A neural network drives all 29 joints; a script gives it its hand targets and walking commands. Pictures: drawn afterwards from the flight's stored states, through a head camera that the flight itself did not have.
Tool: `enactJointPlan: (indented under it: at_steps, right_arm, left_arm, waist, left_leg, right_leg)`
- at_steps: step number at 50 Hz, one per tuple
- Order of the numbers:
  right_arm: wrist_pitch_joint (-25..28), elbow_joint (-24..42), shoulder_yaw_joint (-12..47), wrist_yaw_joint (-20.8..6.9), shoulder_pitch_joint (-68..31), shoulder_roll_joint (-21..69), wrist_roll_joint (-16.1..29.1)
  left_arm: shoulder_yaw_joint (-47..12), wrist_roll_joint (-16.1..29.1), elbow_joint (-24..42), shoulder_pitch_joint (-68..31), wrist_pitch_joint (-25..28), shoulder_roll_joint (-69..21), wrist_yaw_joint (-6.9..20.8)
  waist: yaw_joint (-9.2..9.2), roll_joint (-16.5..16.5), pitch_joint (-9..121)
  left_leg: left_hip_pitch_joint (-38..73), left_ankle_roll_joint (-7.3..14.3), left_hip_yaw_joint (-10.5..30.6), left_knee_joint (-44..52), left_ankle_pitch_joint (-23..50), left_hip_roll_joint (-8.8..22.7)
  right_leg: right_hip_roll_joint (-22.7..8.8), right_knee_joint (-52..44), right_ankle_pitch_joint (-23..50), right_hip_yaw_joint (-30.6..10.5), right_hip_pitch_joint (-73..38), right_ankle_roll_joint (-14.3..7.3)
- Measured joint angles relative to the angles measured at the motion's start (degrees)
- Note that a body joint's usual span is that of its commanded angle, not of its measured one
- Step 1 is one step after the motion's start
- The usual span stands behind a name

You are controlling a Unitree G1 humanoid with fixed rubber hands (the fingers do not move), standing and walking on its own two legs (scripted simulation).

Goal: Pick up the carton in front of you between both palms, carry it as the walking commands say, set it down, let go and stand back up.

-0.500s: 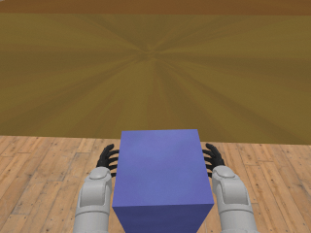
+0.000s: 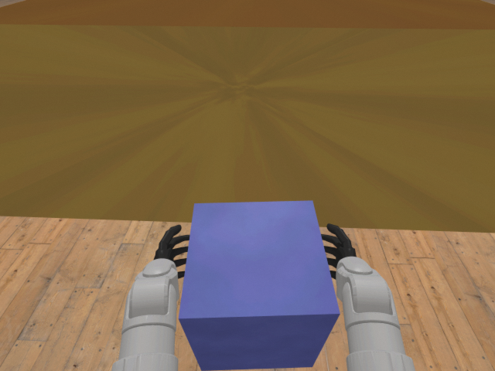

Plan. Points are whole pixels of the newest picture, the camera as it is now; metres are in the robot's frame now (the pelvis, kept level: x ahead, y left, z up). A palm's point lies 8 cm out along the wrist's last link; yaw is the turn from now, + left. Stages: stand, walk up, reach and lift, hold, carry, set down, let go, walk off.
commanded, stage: carry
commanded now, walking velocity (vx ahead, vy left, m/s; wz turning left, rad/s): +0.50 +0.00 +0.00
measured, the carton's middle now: (255, 288) +0.29 +0.00 -0.02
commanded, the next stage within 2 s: none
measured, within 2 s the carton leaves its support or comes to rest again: neither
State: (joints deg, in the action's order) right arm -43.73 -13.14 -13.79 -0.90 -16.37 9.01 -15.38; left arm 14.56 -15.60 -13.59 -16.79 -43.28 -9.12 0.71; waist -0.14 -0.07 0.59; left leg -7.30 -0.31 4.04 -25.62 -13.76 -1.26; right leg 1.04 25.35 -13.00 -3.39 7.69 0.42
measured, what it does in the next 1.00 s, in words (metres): walks ahead: right foot, then left foot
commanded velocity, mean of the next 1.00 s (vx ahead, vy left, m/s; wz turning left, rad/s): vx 0.50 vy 0.00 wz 0.00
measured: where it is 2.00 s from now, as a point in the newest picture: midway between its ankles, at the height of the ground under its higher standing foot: (238, 224)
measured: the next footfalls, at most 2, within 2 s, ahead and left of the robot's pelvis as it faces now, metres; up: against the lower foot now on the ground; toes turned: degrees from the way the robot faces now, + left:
right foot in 0.38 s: +0.17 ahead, -0.09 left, +0.00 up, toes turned -8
left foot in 0.72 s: +0.46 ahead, +0.14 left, +0.00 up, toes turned +13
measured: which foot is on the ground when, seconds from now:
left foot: down 0.00-0.40, up 0.42-0.70, down 0.72-1.00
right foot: down 0.00-0.20, up 0.22-0.36, down 0.38-0.72, up 0.74-1.00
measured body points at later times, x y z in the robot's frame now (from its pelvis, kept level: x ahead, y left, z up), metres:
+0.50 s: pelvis +0.17 +0.00 +0.00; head +0.15 +0.01 +0.45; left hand +0.45 +0.16 +0.07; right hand +0.45 -0.15 +0.07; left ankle +0.07 +0.11 -0.69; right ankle +0.13 -0.09 -0.74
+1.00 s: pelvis +0.47 +0.07 +0.01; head +0.48 +0.08 +0.46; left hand +0.76 +0.21 +0.08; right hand +0.75 -0.10 +0.09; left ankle +0.42 +0.13 -0.74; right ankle +0.53 -0.08 -0.68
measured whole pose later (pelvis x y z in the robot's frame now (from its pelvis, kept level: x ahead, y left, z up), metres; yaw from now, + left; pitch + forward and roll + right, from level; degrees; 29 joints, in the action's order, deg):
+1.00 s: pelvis +0.47 +0.07 +0.01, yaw -1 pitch +5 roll -1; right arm -68.5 20.5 -7.4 5.6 -10.3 7.8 -4.7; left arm 7.1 -5.6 20.0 -11.6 -68.9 -8.0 -5.7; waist -1.7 -0.2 3.8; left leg -8.9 3.2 -13.7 -17.1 -13.6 1.8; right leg -5.8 49.0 -11.8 6.4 35.1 0.1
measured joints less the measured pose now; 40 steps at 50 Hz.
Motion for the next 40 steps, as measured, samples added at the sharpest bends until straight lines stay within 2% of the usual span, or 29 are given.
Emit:
enactJointPlan:
  at_steps: [2,4,7,11,13,15,19,21,24,26,28,33,36,37,38,40]
  right_arm:
    - [-0.7,1.1,0.7,0.2,0.9,-0.2,0.5]
    - [-1.7,3.4,1.3,0.4,1.4,-0.5,1.5]
    - [-4.0,7.2,2.6,1.2,2.0,-1.6,3.7]
    - [-9.6,10.8,4.9,2.8,1.7,-2.4,6.3]
    - [-12.6,12.2,6.3,4.2,1.4,-1.8,6.6]
    - [-15.7,15.4,7.6,5.6,2.3,-1.6,6.9]
    - [-20.9,23.9,7.6,6.9,3.9,-1.3,7.7]
    - [-22.5,27.8,6.3,6.9,5.1,-1.7,8.6]
    - [-24.3,30.2,4.8,6.5,7.4,-1.7,10.3]
    - [-25.4,30.6,5.2,6.5,8.0,-1.3,10.5]
    - [-26.1,31.1,5.9,6.5,7.9,-1.4,10.7]
    - [-26.7,33.0,6.5,6.5,6.6,-1.3,10.5]
    - [-27.0,33.2,6.5,6.5,5.3,-1.1,10.3]
    - [-26.6,32.3,6.7,6.5,4.7,-1.0,10.2]
    - [-26.2,31.1,7.1,6.5,4.2,-0.9,9.9]
    - [-26.3,29.3,7.5,6.5,3.9,-0.8,9.3]
  left_arm:
    - [-0.9,0.5,1.1,0.8,-0.7,0.2,-0.2]
    - [-1.8,1.4,3.2,1.1,-1.8,0.3,-0.6]
    - [-3.7,2.7,7.2,1.6,-4.3,0.4,-1.9]
    - [-5.6,5.3,12.6,2.9,-10.2,2.1,-3.5]
    - [-5.9,7.4,14.7,3.4,-13.4,4.0,-3.7]
    - [-6.3,9.3,16.5,3.2,-16.2,5.1,-4.3]
    - [-6.6,11.0,21.3,2.4,-20.4,4.4,-4.8]
    - [-6.6,10.4,23.5,2.4,-21.2,2.2,-5.1]
    - [-8.4,8.9,26.0,5.0,-22.8,0.7,-5.5]
    - [-9.1,9.1,28.0,6.8,-24.5,1.3,-5.8]
    - [-9.0,9.4,30.1,7.5,-25.8,1.4,-6.2]
    - [-8.0,9.9,32.8,6.3,-27.0,1.3,-6.6]
    - [-7.1,10.0,33.7,5.4,-27.5,1.2,-6.6]
    - [-6.5,10.2,33.5,5.1,-27.5,1.5,-6.5]
    - [-6.1,10.4,32.9,4.9,-27.4,1.9,-6.5]
    - [-5.5,10.7,31.6,4.7,-27.8,2.3,-6.5]
  waist:
    - [0.02,0.1,2.4]
    - [-0.11,0.2,4.2]
    - [-0.18,0.6,6.2]
    - [0.25,1.2,9.1]
    - [0.52,0.2,9.8]
    - [0.6,-1.0,9.7]
    - [0.31,-2.4,8.3]
    - [-0.11,-2.9,8.2]
    - [-0.21,-0.9,8.7]
    - [0.03,0.3,8.4]
    - [0.63,1.0,7.9]
    - [1.68,1.6,6.7]
    - [1.79,1.9,6.3]
    - [1.42,2.4,6.2]
    - [0.94,2.7,6.0]
    - [0.51,2.1,5.2]
  left_leg:
    - [-2.6,0.0,-0.2,-2.4,-5.2,0.1]
    - [-5.1,0.0,-0.9,-4.0,-6.9,0.6]
    - [-7.5,0.2,-2.8,-6.2,-6.7,1.1]
    - [-7.1,0.8,-5.0,-4.8,-3.7,0.8]
    - [-6.4,1.1,-5.9,-4.1,-5.0,1.6]
    - [-5.0,1.0,-5.9,-2.0,-5.7,2.6]
    - [-2.5,-0.1,-5.1,-0.8,-7.4,4.2]
    - [-4.7,-0.2,-5.3,-8.2,-10.6,5.0]
    - [-13.2,0.6,-7.7,-25.4,-13.7,4.3]
    - [-18.1,0.7,-9.3,-29.4,-12.8,4.3]
    - [-21.5,0.4,-10.4,-26.4,-9.4,4.7]
    - [-24.4,0.2,-13.1,-10.0,0.8,5.0]
    - [-21.0,1.6,-16.9,-3.3,5.4,4.1]
    - [-20.8,3.2,-17.8,-5.1,7.6,3.8]
    - [-20.8,4.5,-18.4,-7.6,6.1,3.6]
    - [-18.9,5.6,-18.9,-8.1,2.1,3.7]
  right_leg:
    - [-0.1,2.0,-4.7,0.3,2.5,0.0]
    - [-0.3,2.6,-5.1,0.8,4.2,-0.2]
    - [-1.0,4.0,-2.4,1.4,6.1,-0.4]
    - [-2.6,9.1,-8.6,1.7,8.5,-0.2]
    - [-2.9,13.6,-12.1,4.5,11.3,-0.2]
    - [-2.4,14.2,-13.2,7.2,13.3,-0.2]
    - [-1.0,3.1,-5.6,12.2,12.4,-0.2]
    - [-0.9,1.6,0.9,13.9,10.9,-2.1]
    - [-2.1,1.9,-3.1,14.6,8.6,-3.0]
    - [-2.8,-1.0,-3.9,14.2,5.7,-2.2]
    - [-3.3,-4.3,-3.7,13.7,2.4,-1.4]
    - [-4.6,-7.4,-7.2,13.2,-5.1,0.7]
    - [-6.6,-0.5,-14.1,12.2,-7.2,2.5]
    - [-8.0,6.0,-16.5,11.6,-5.5,2.6]
    - [-8.3,14.8,-16.2,9.7,-2.0,2.4]
    - [-7.0,31.7,-14.2,6.9,6.5,1.0]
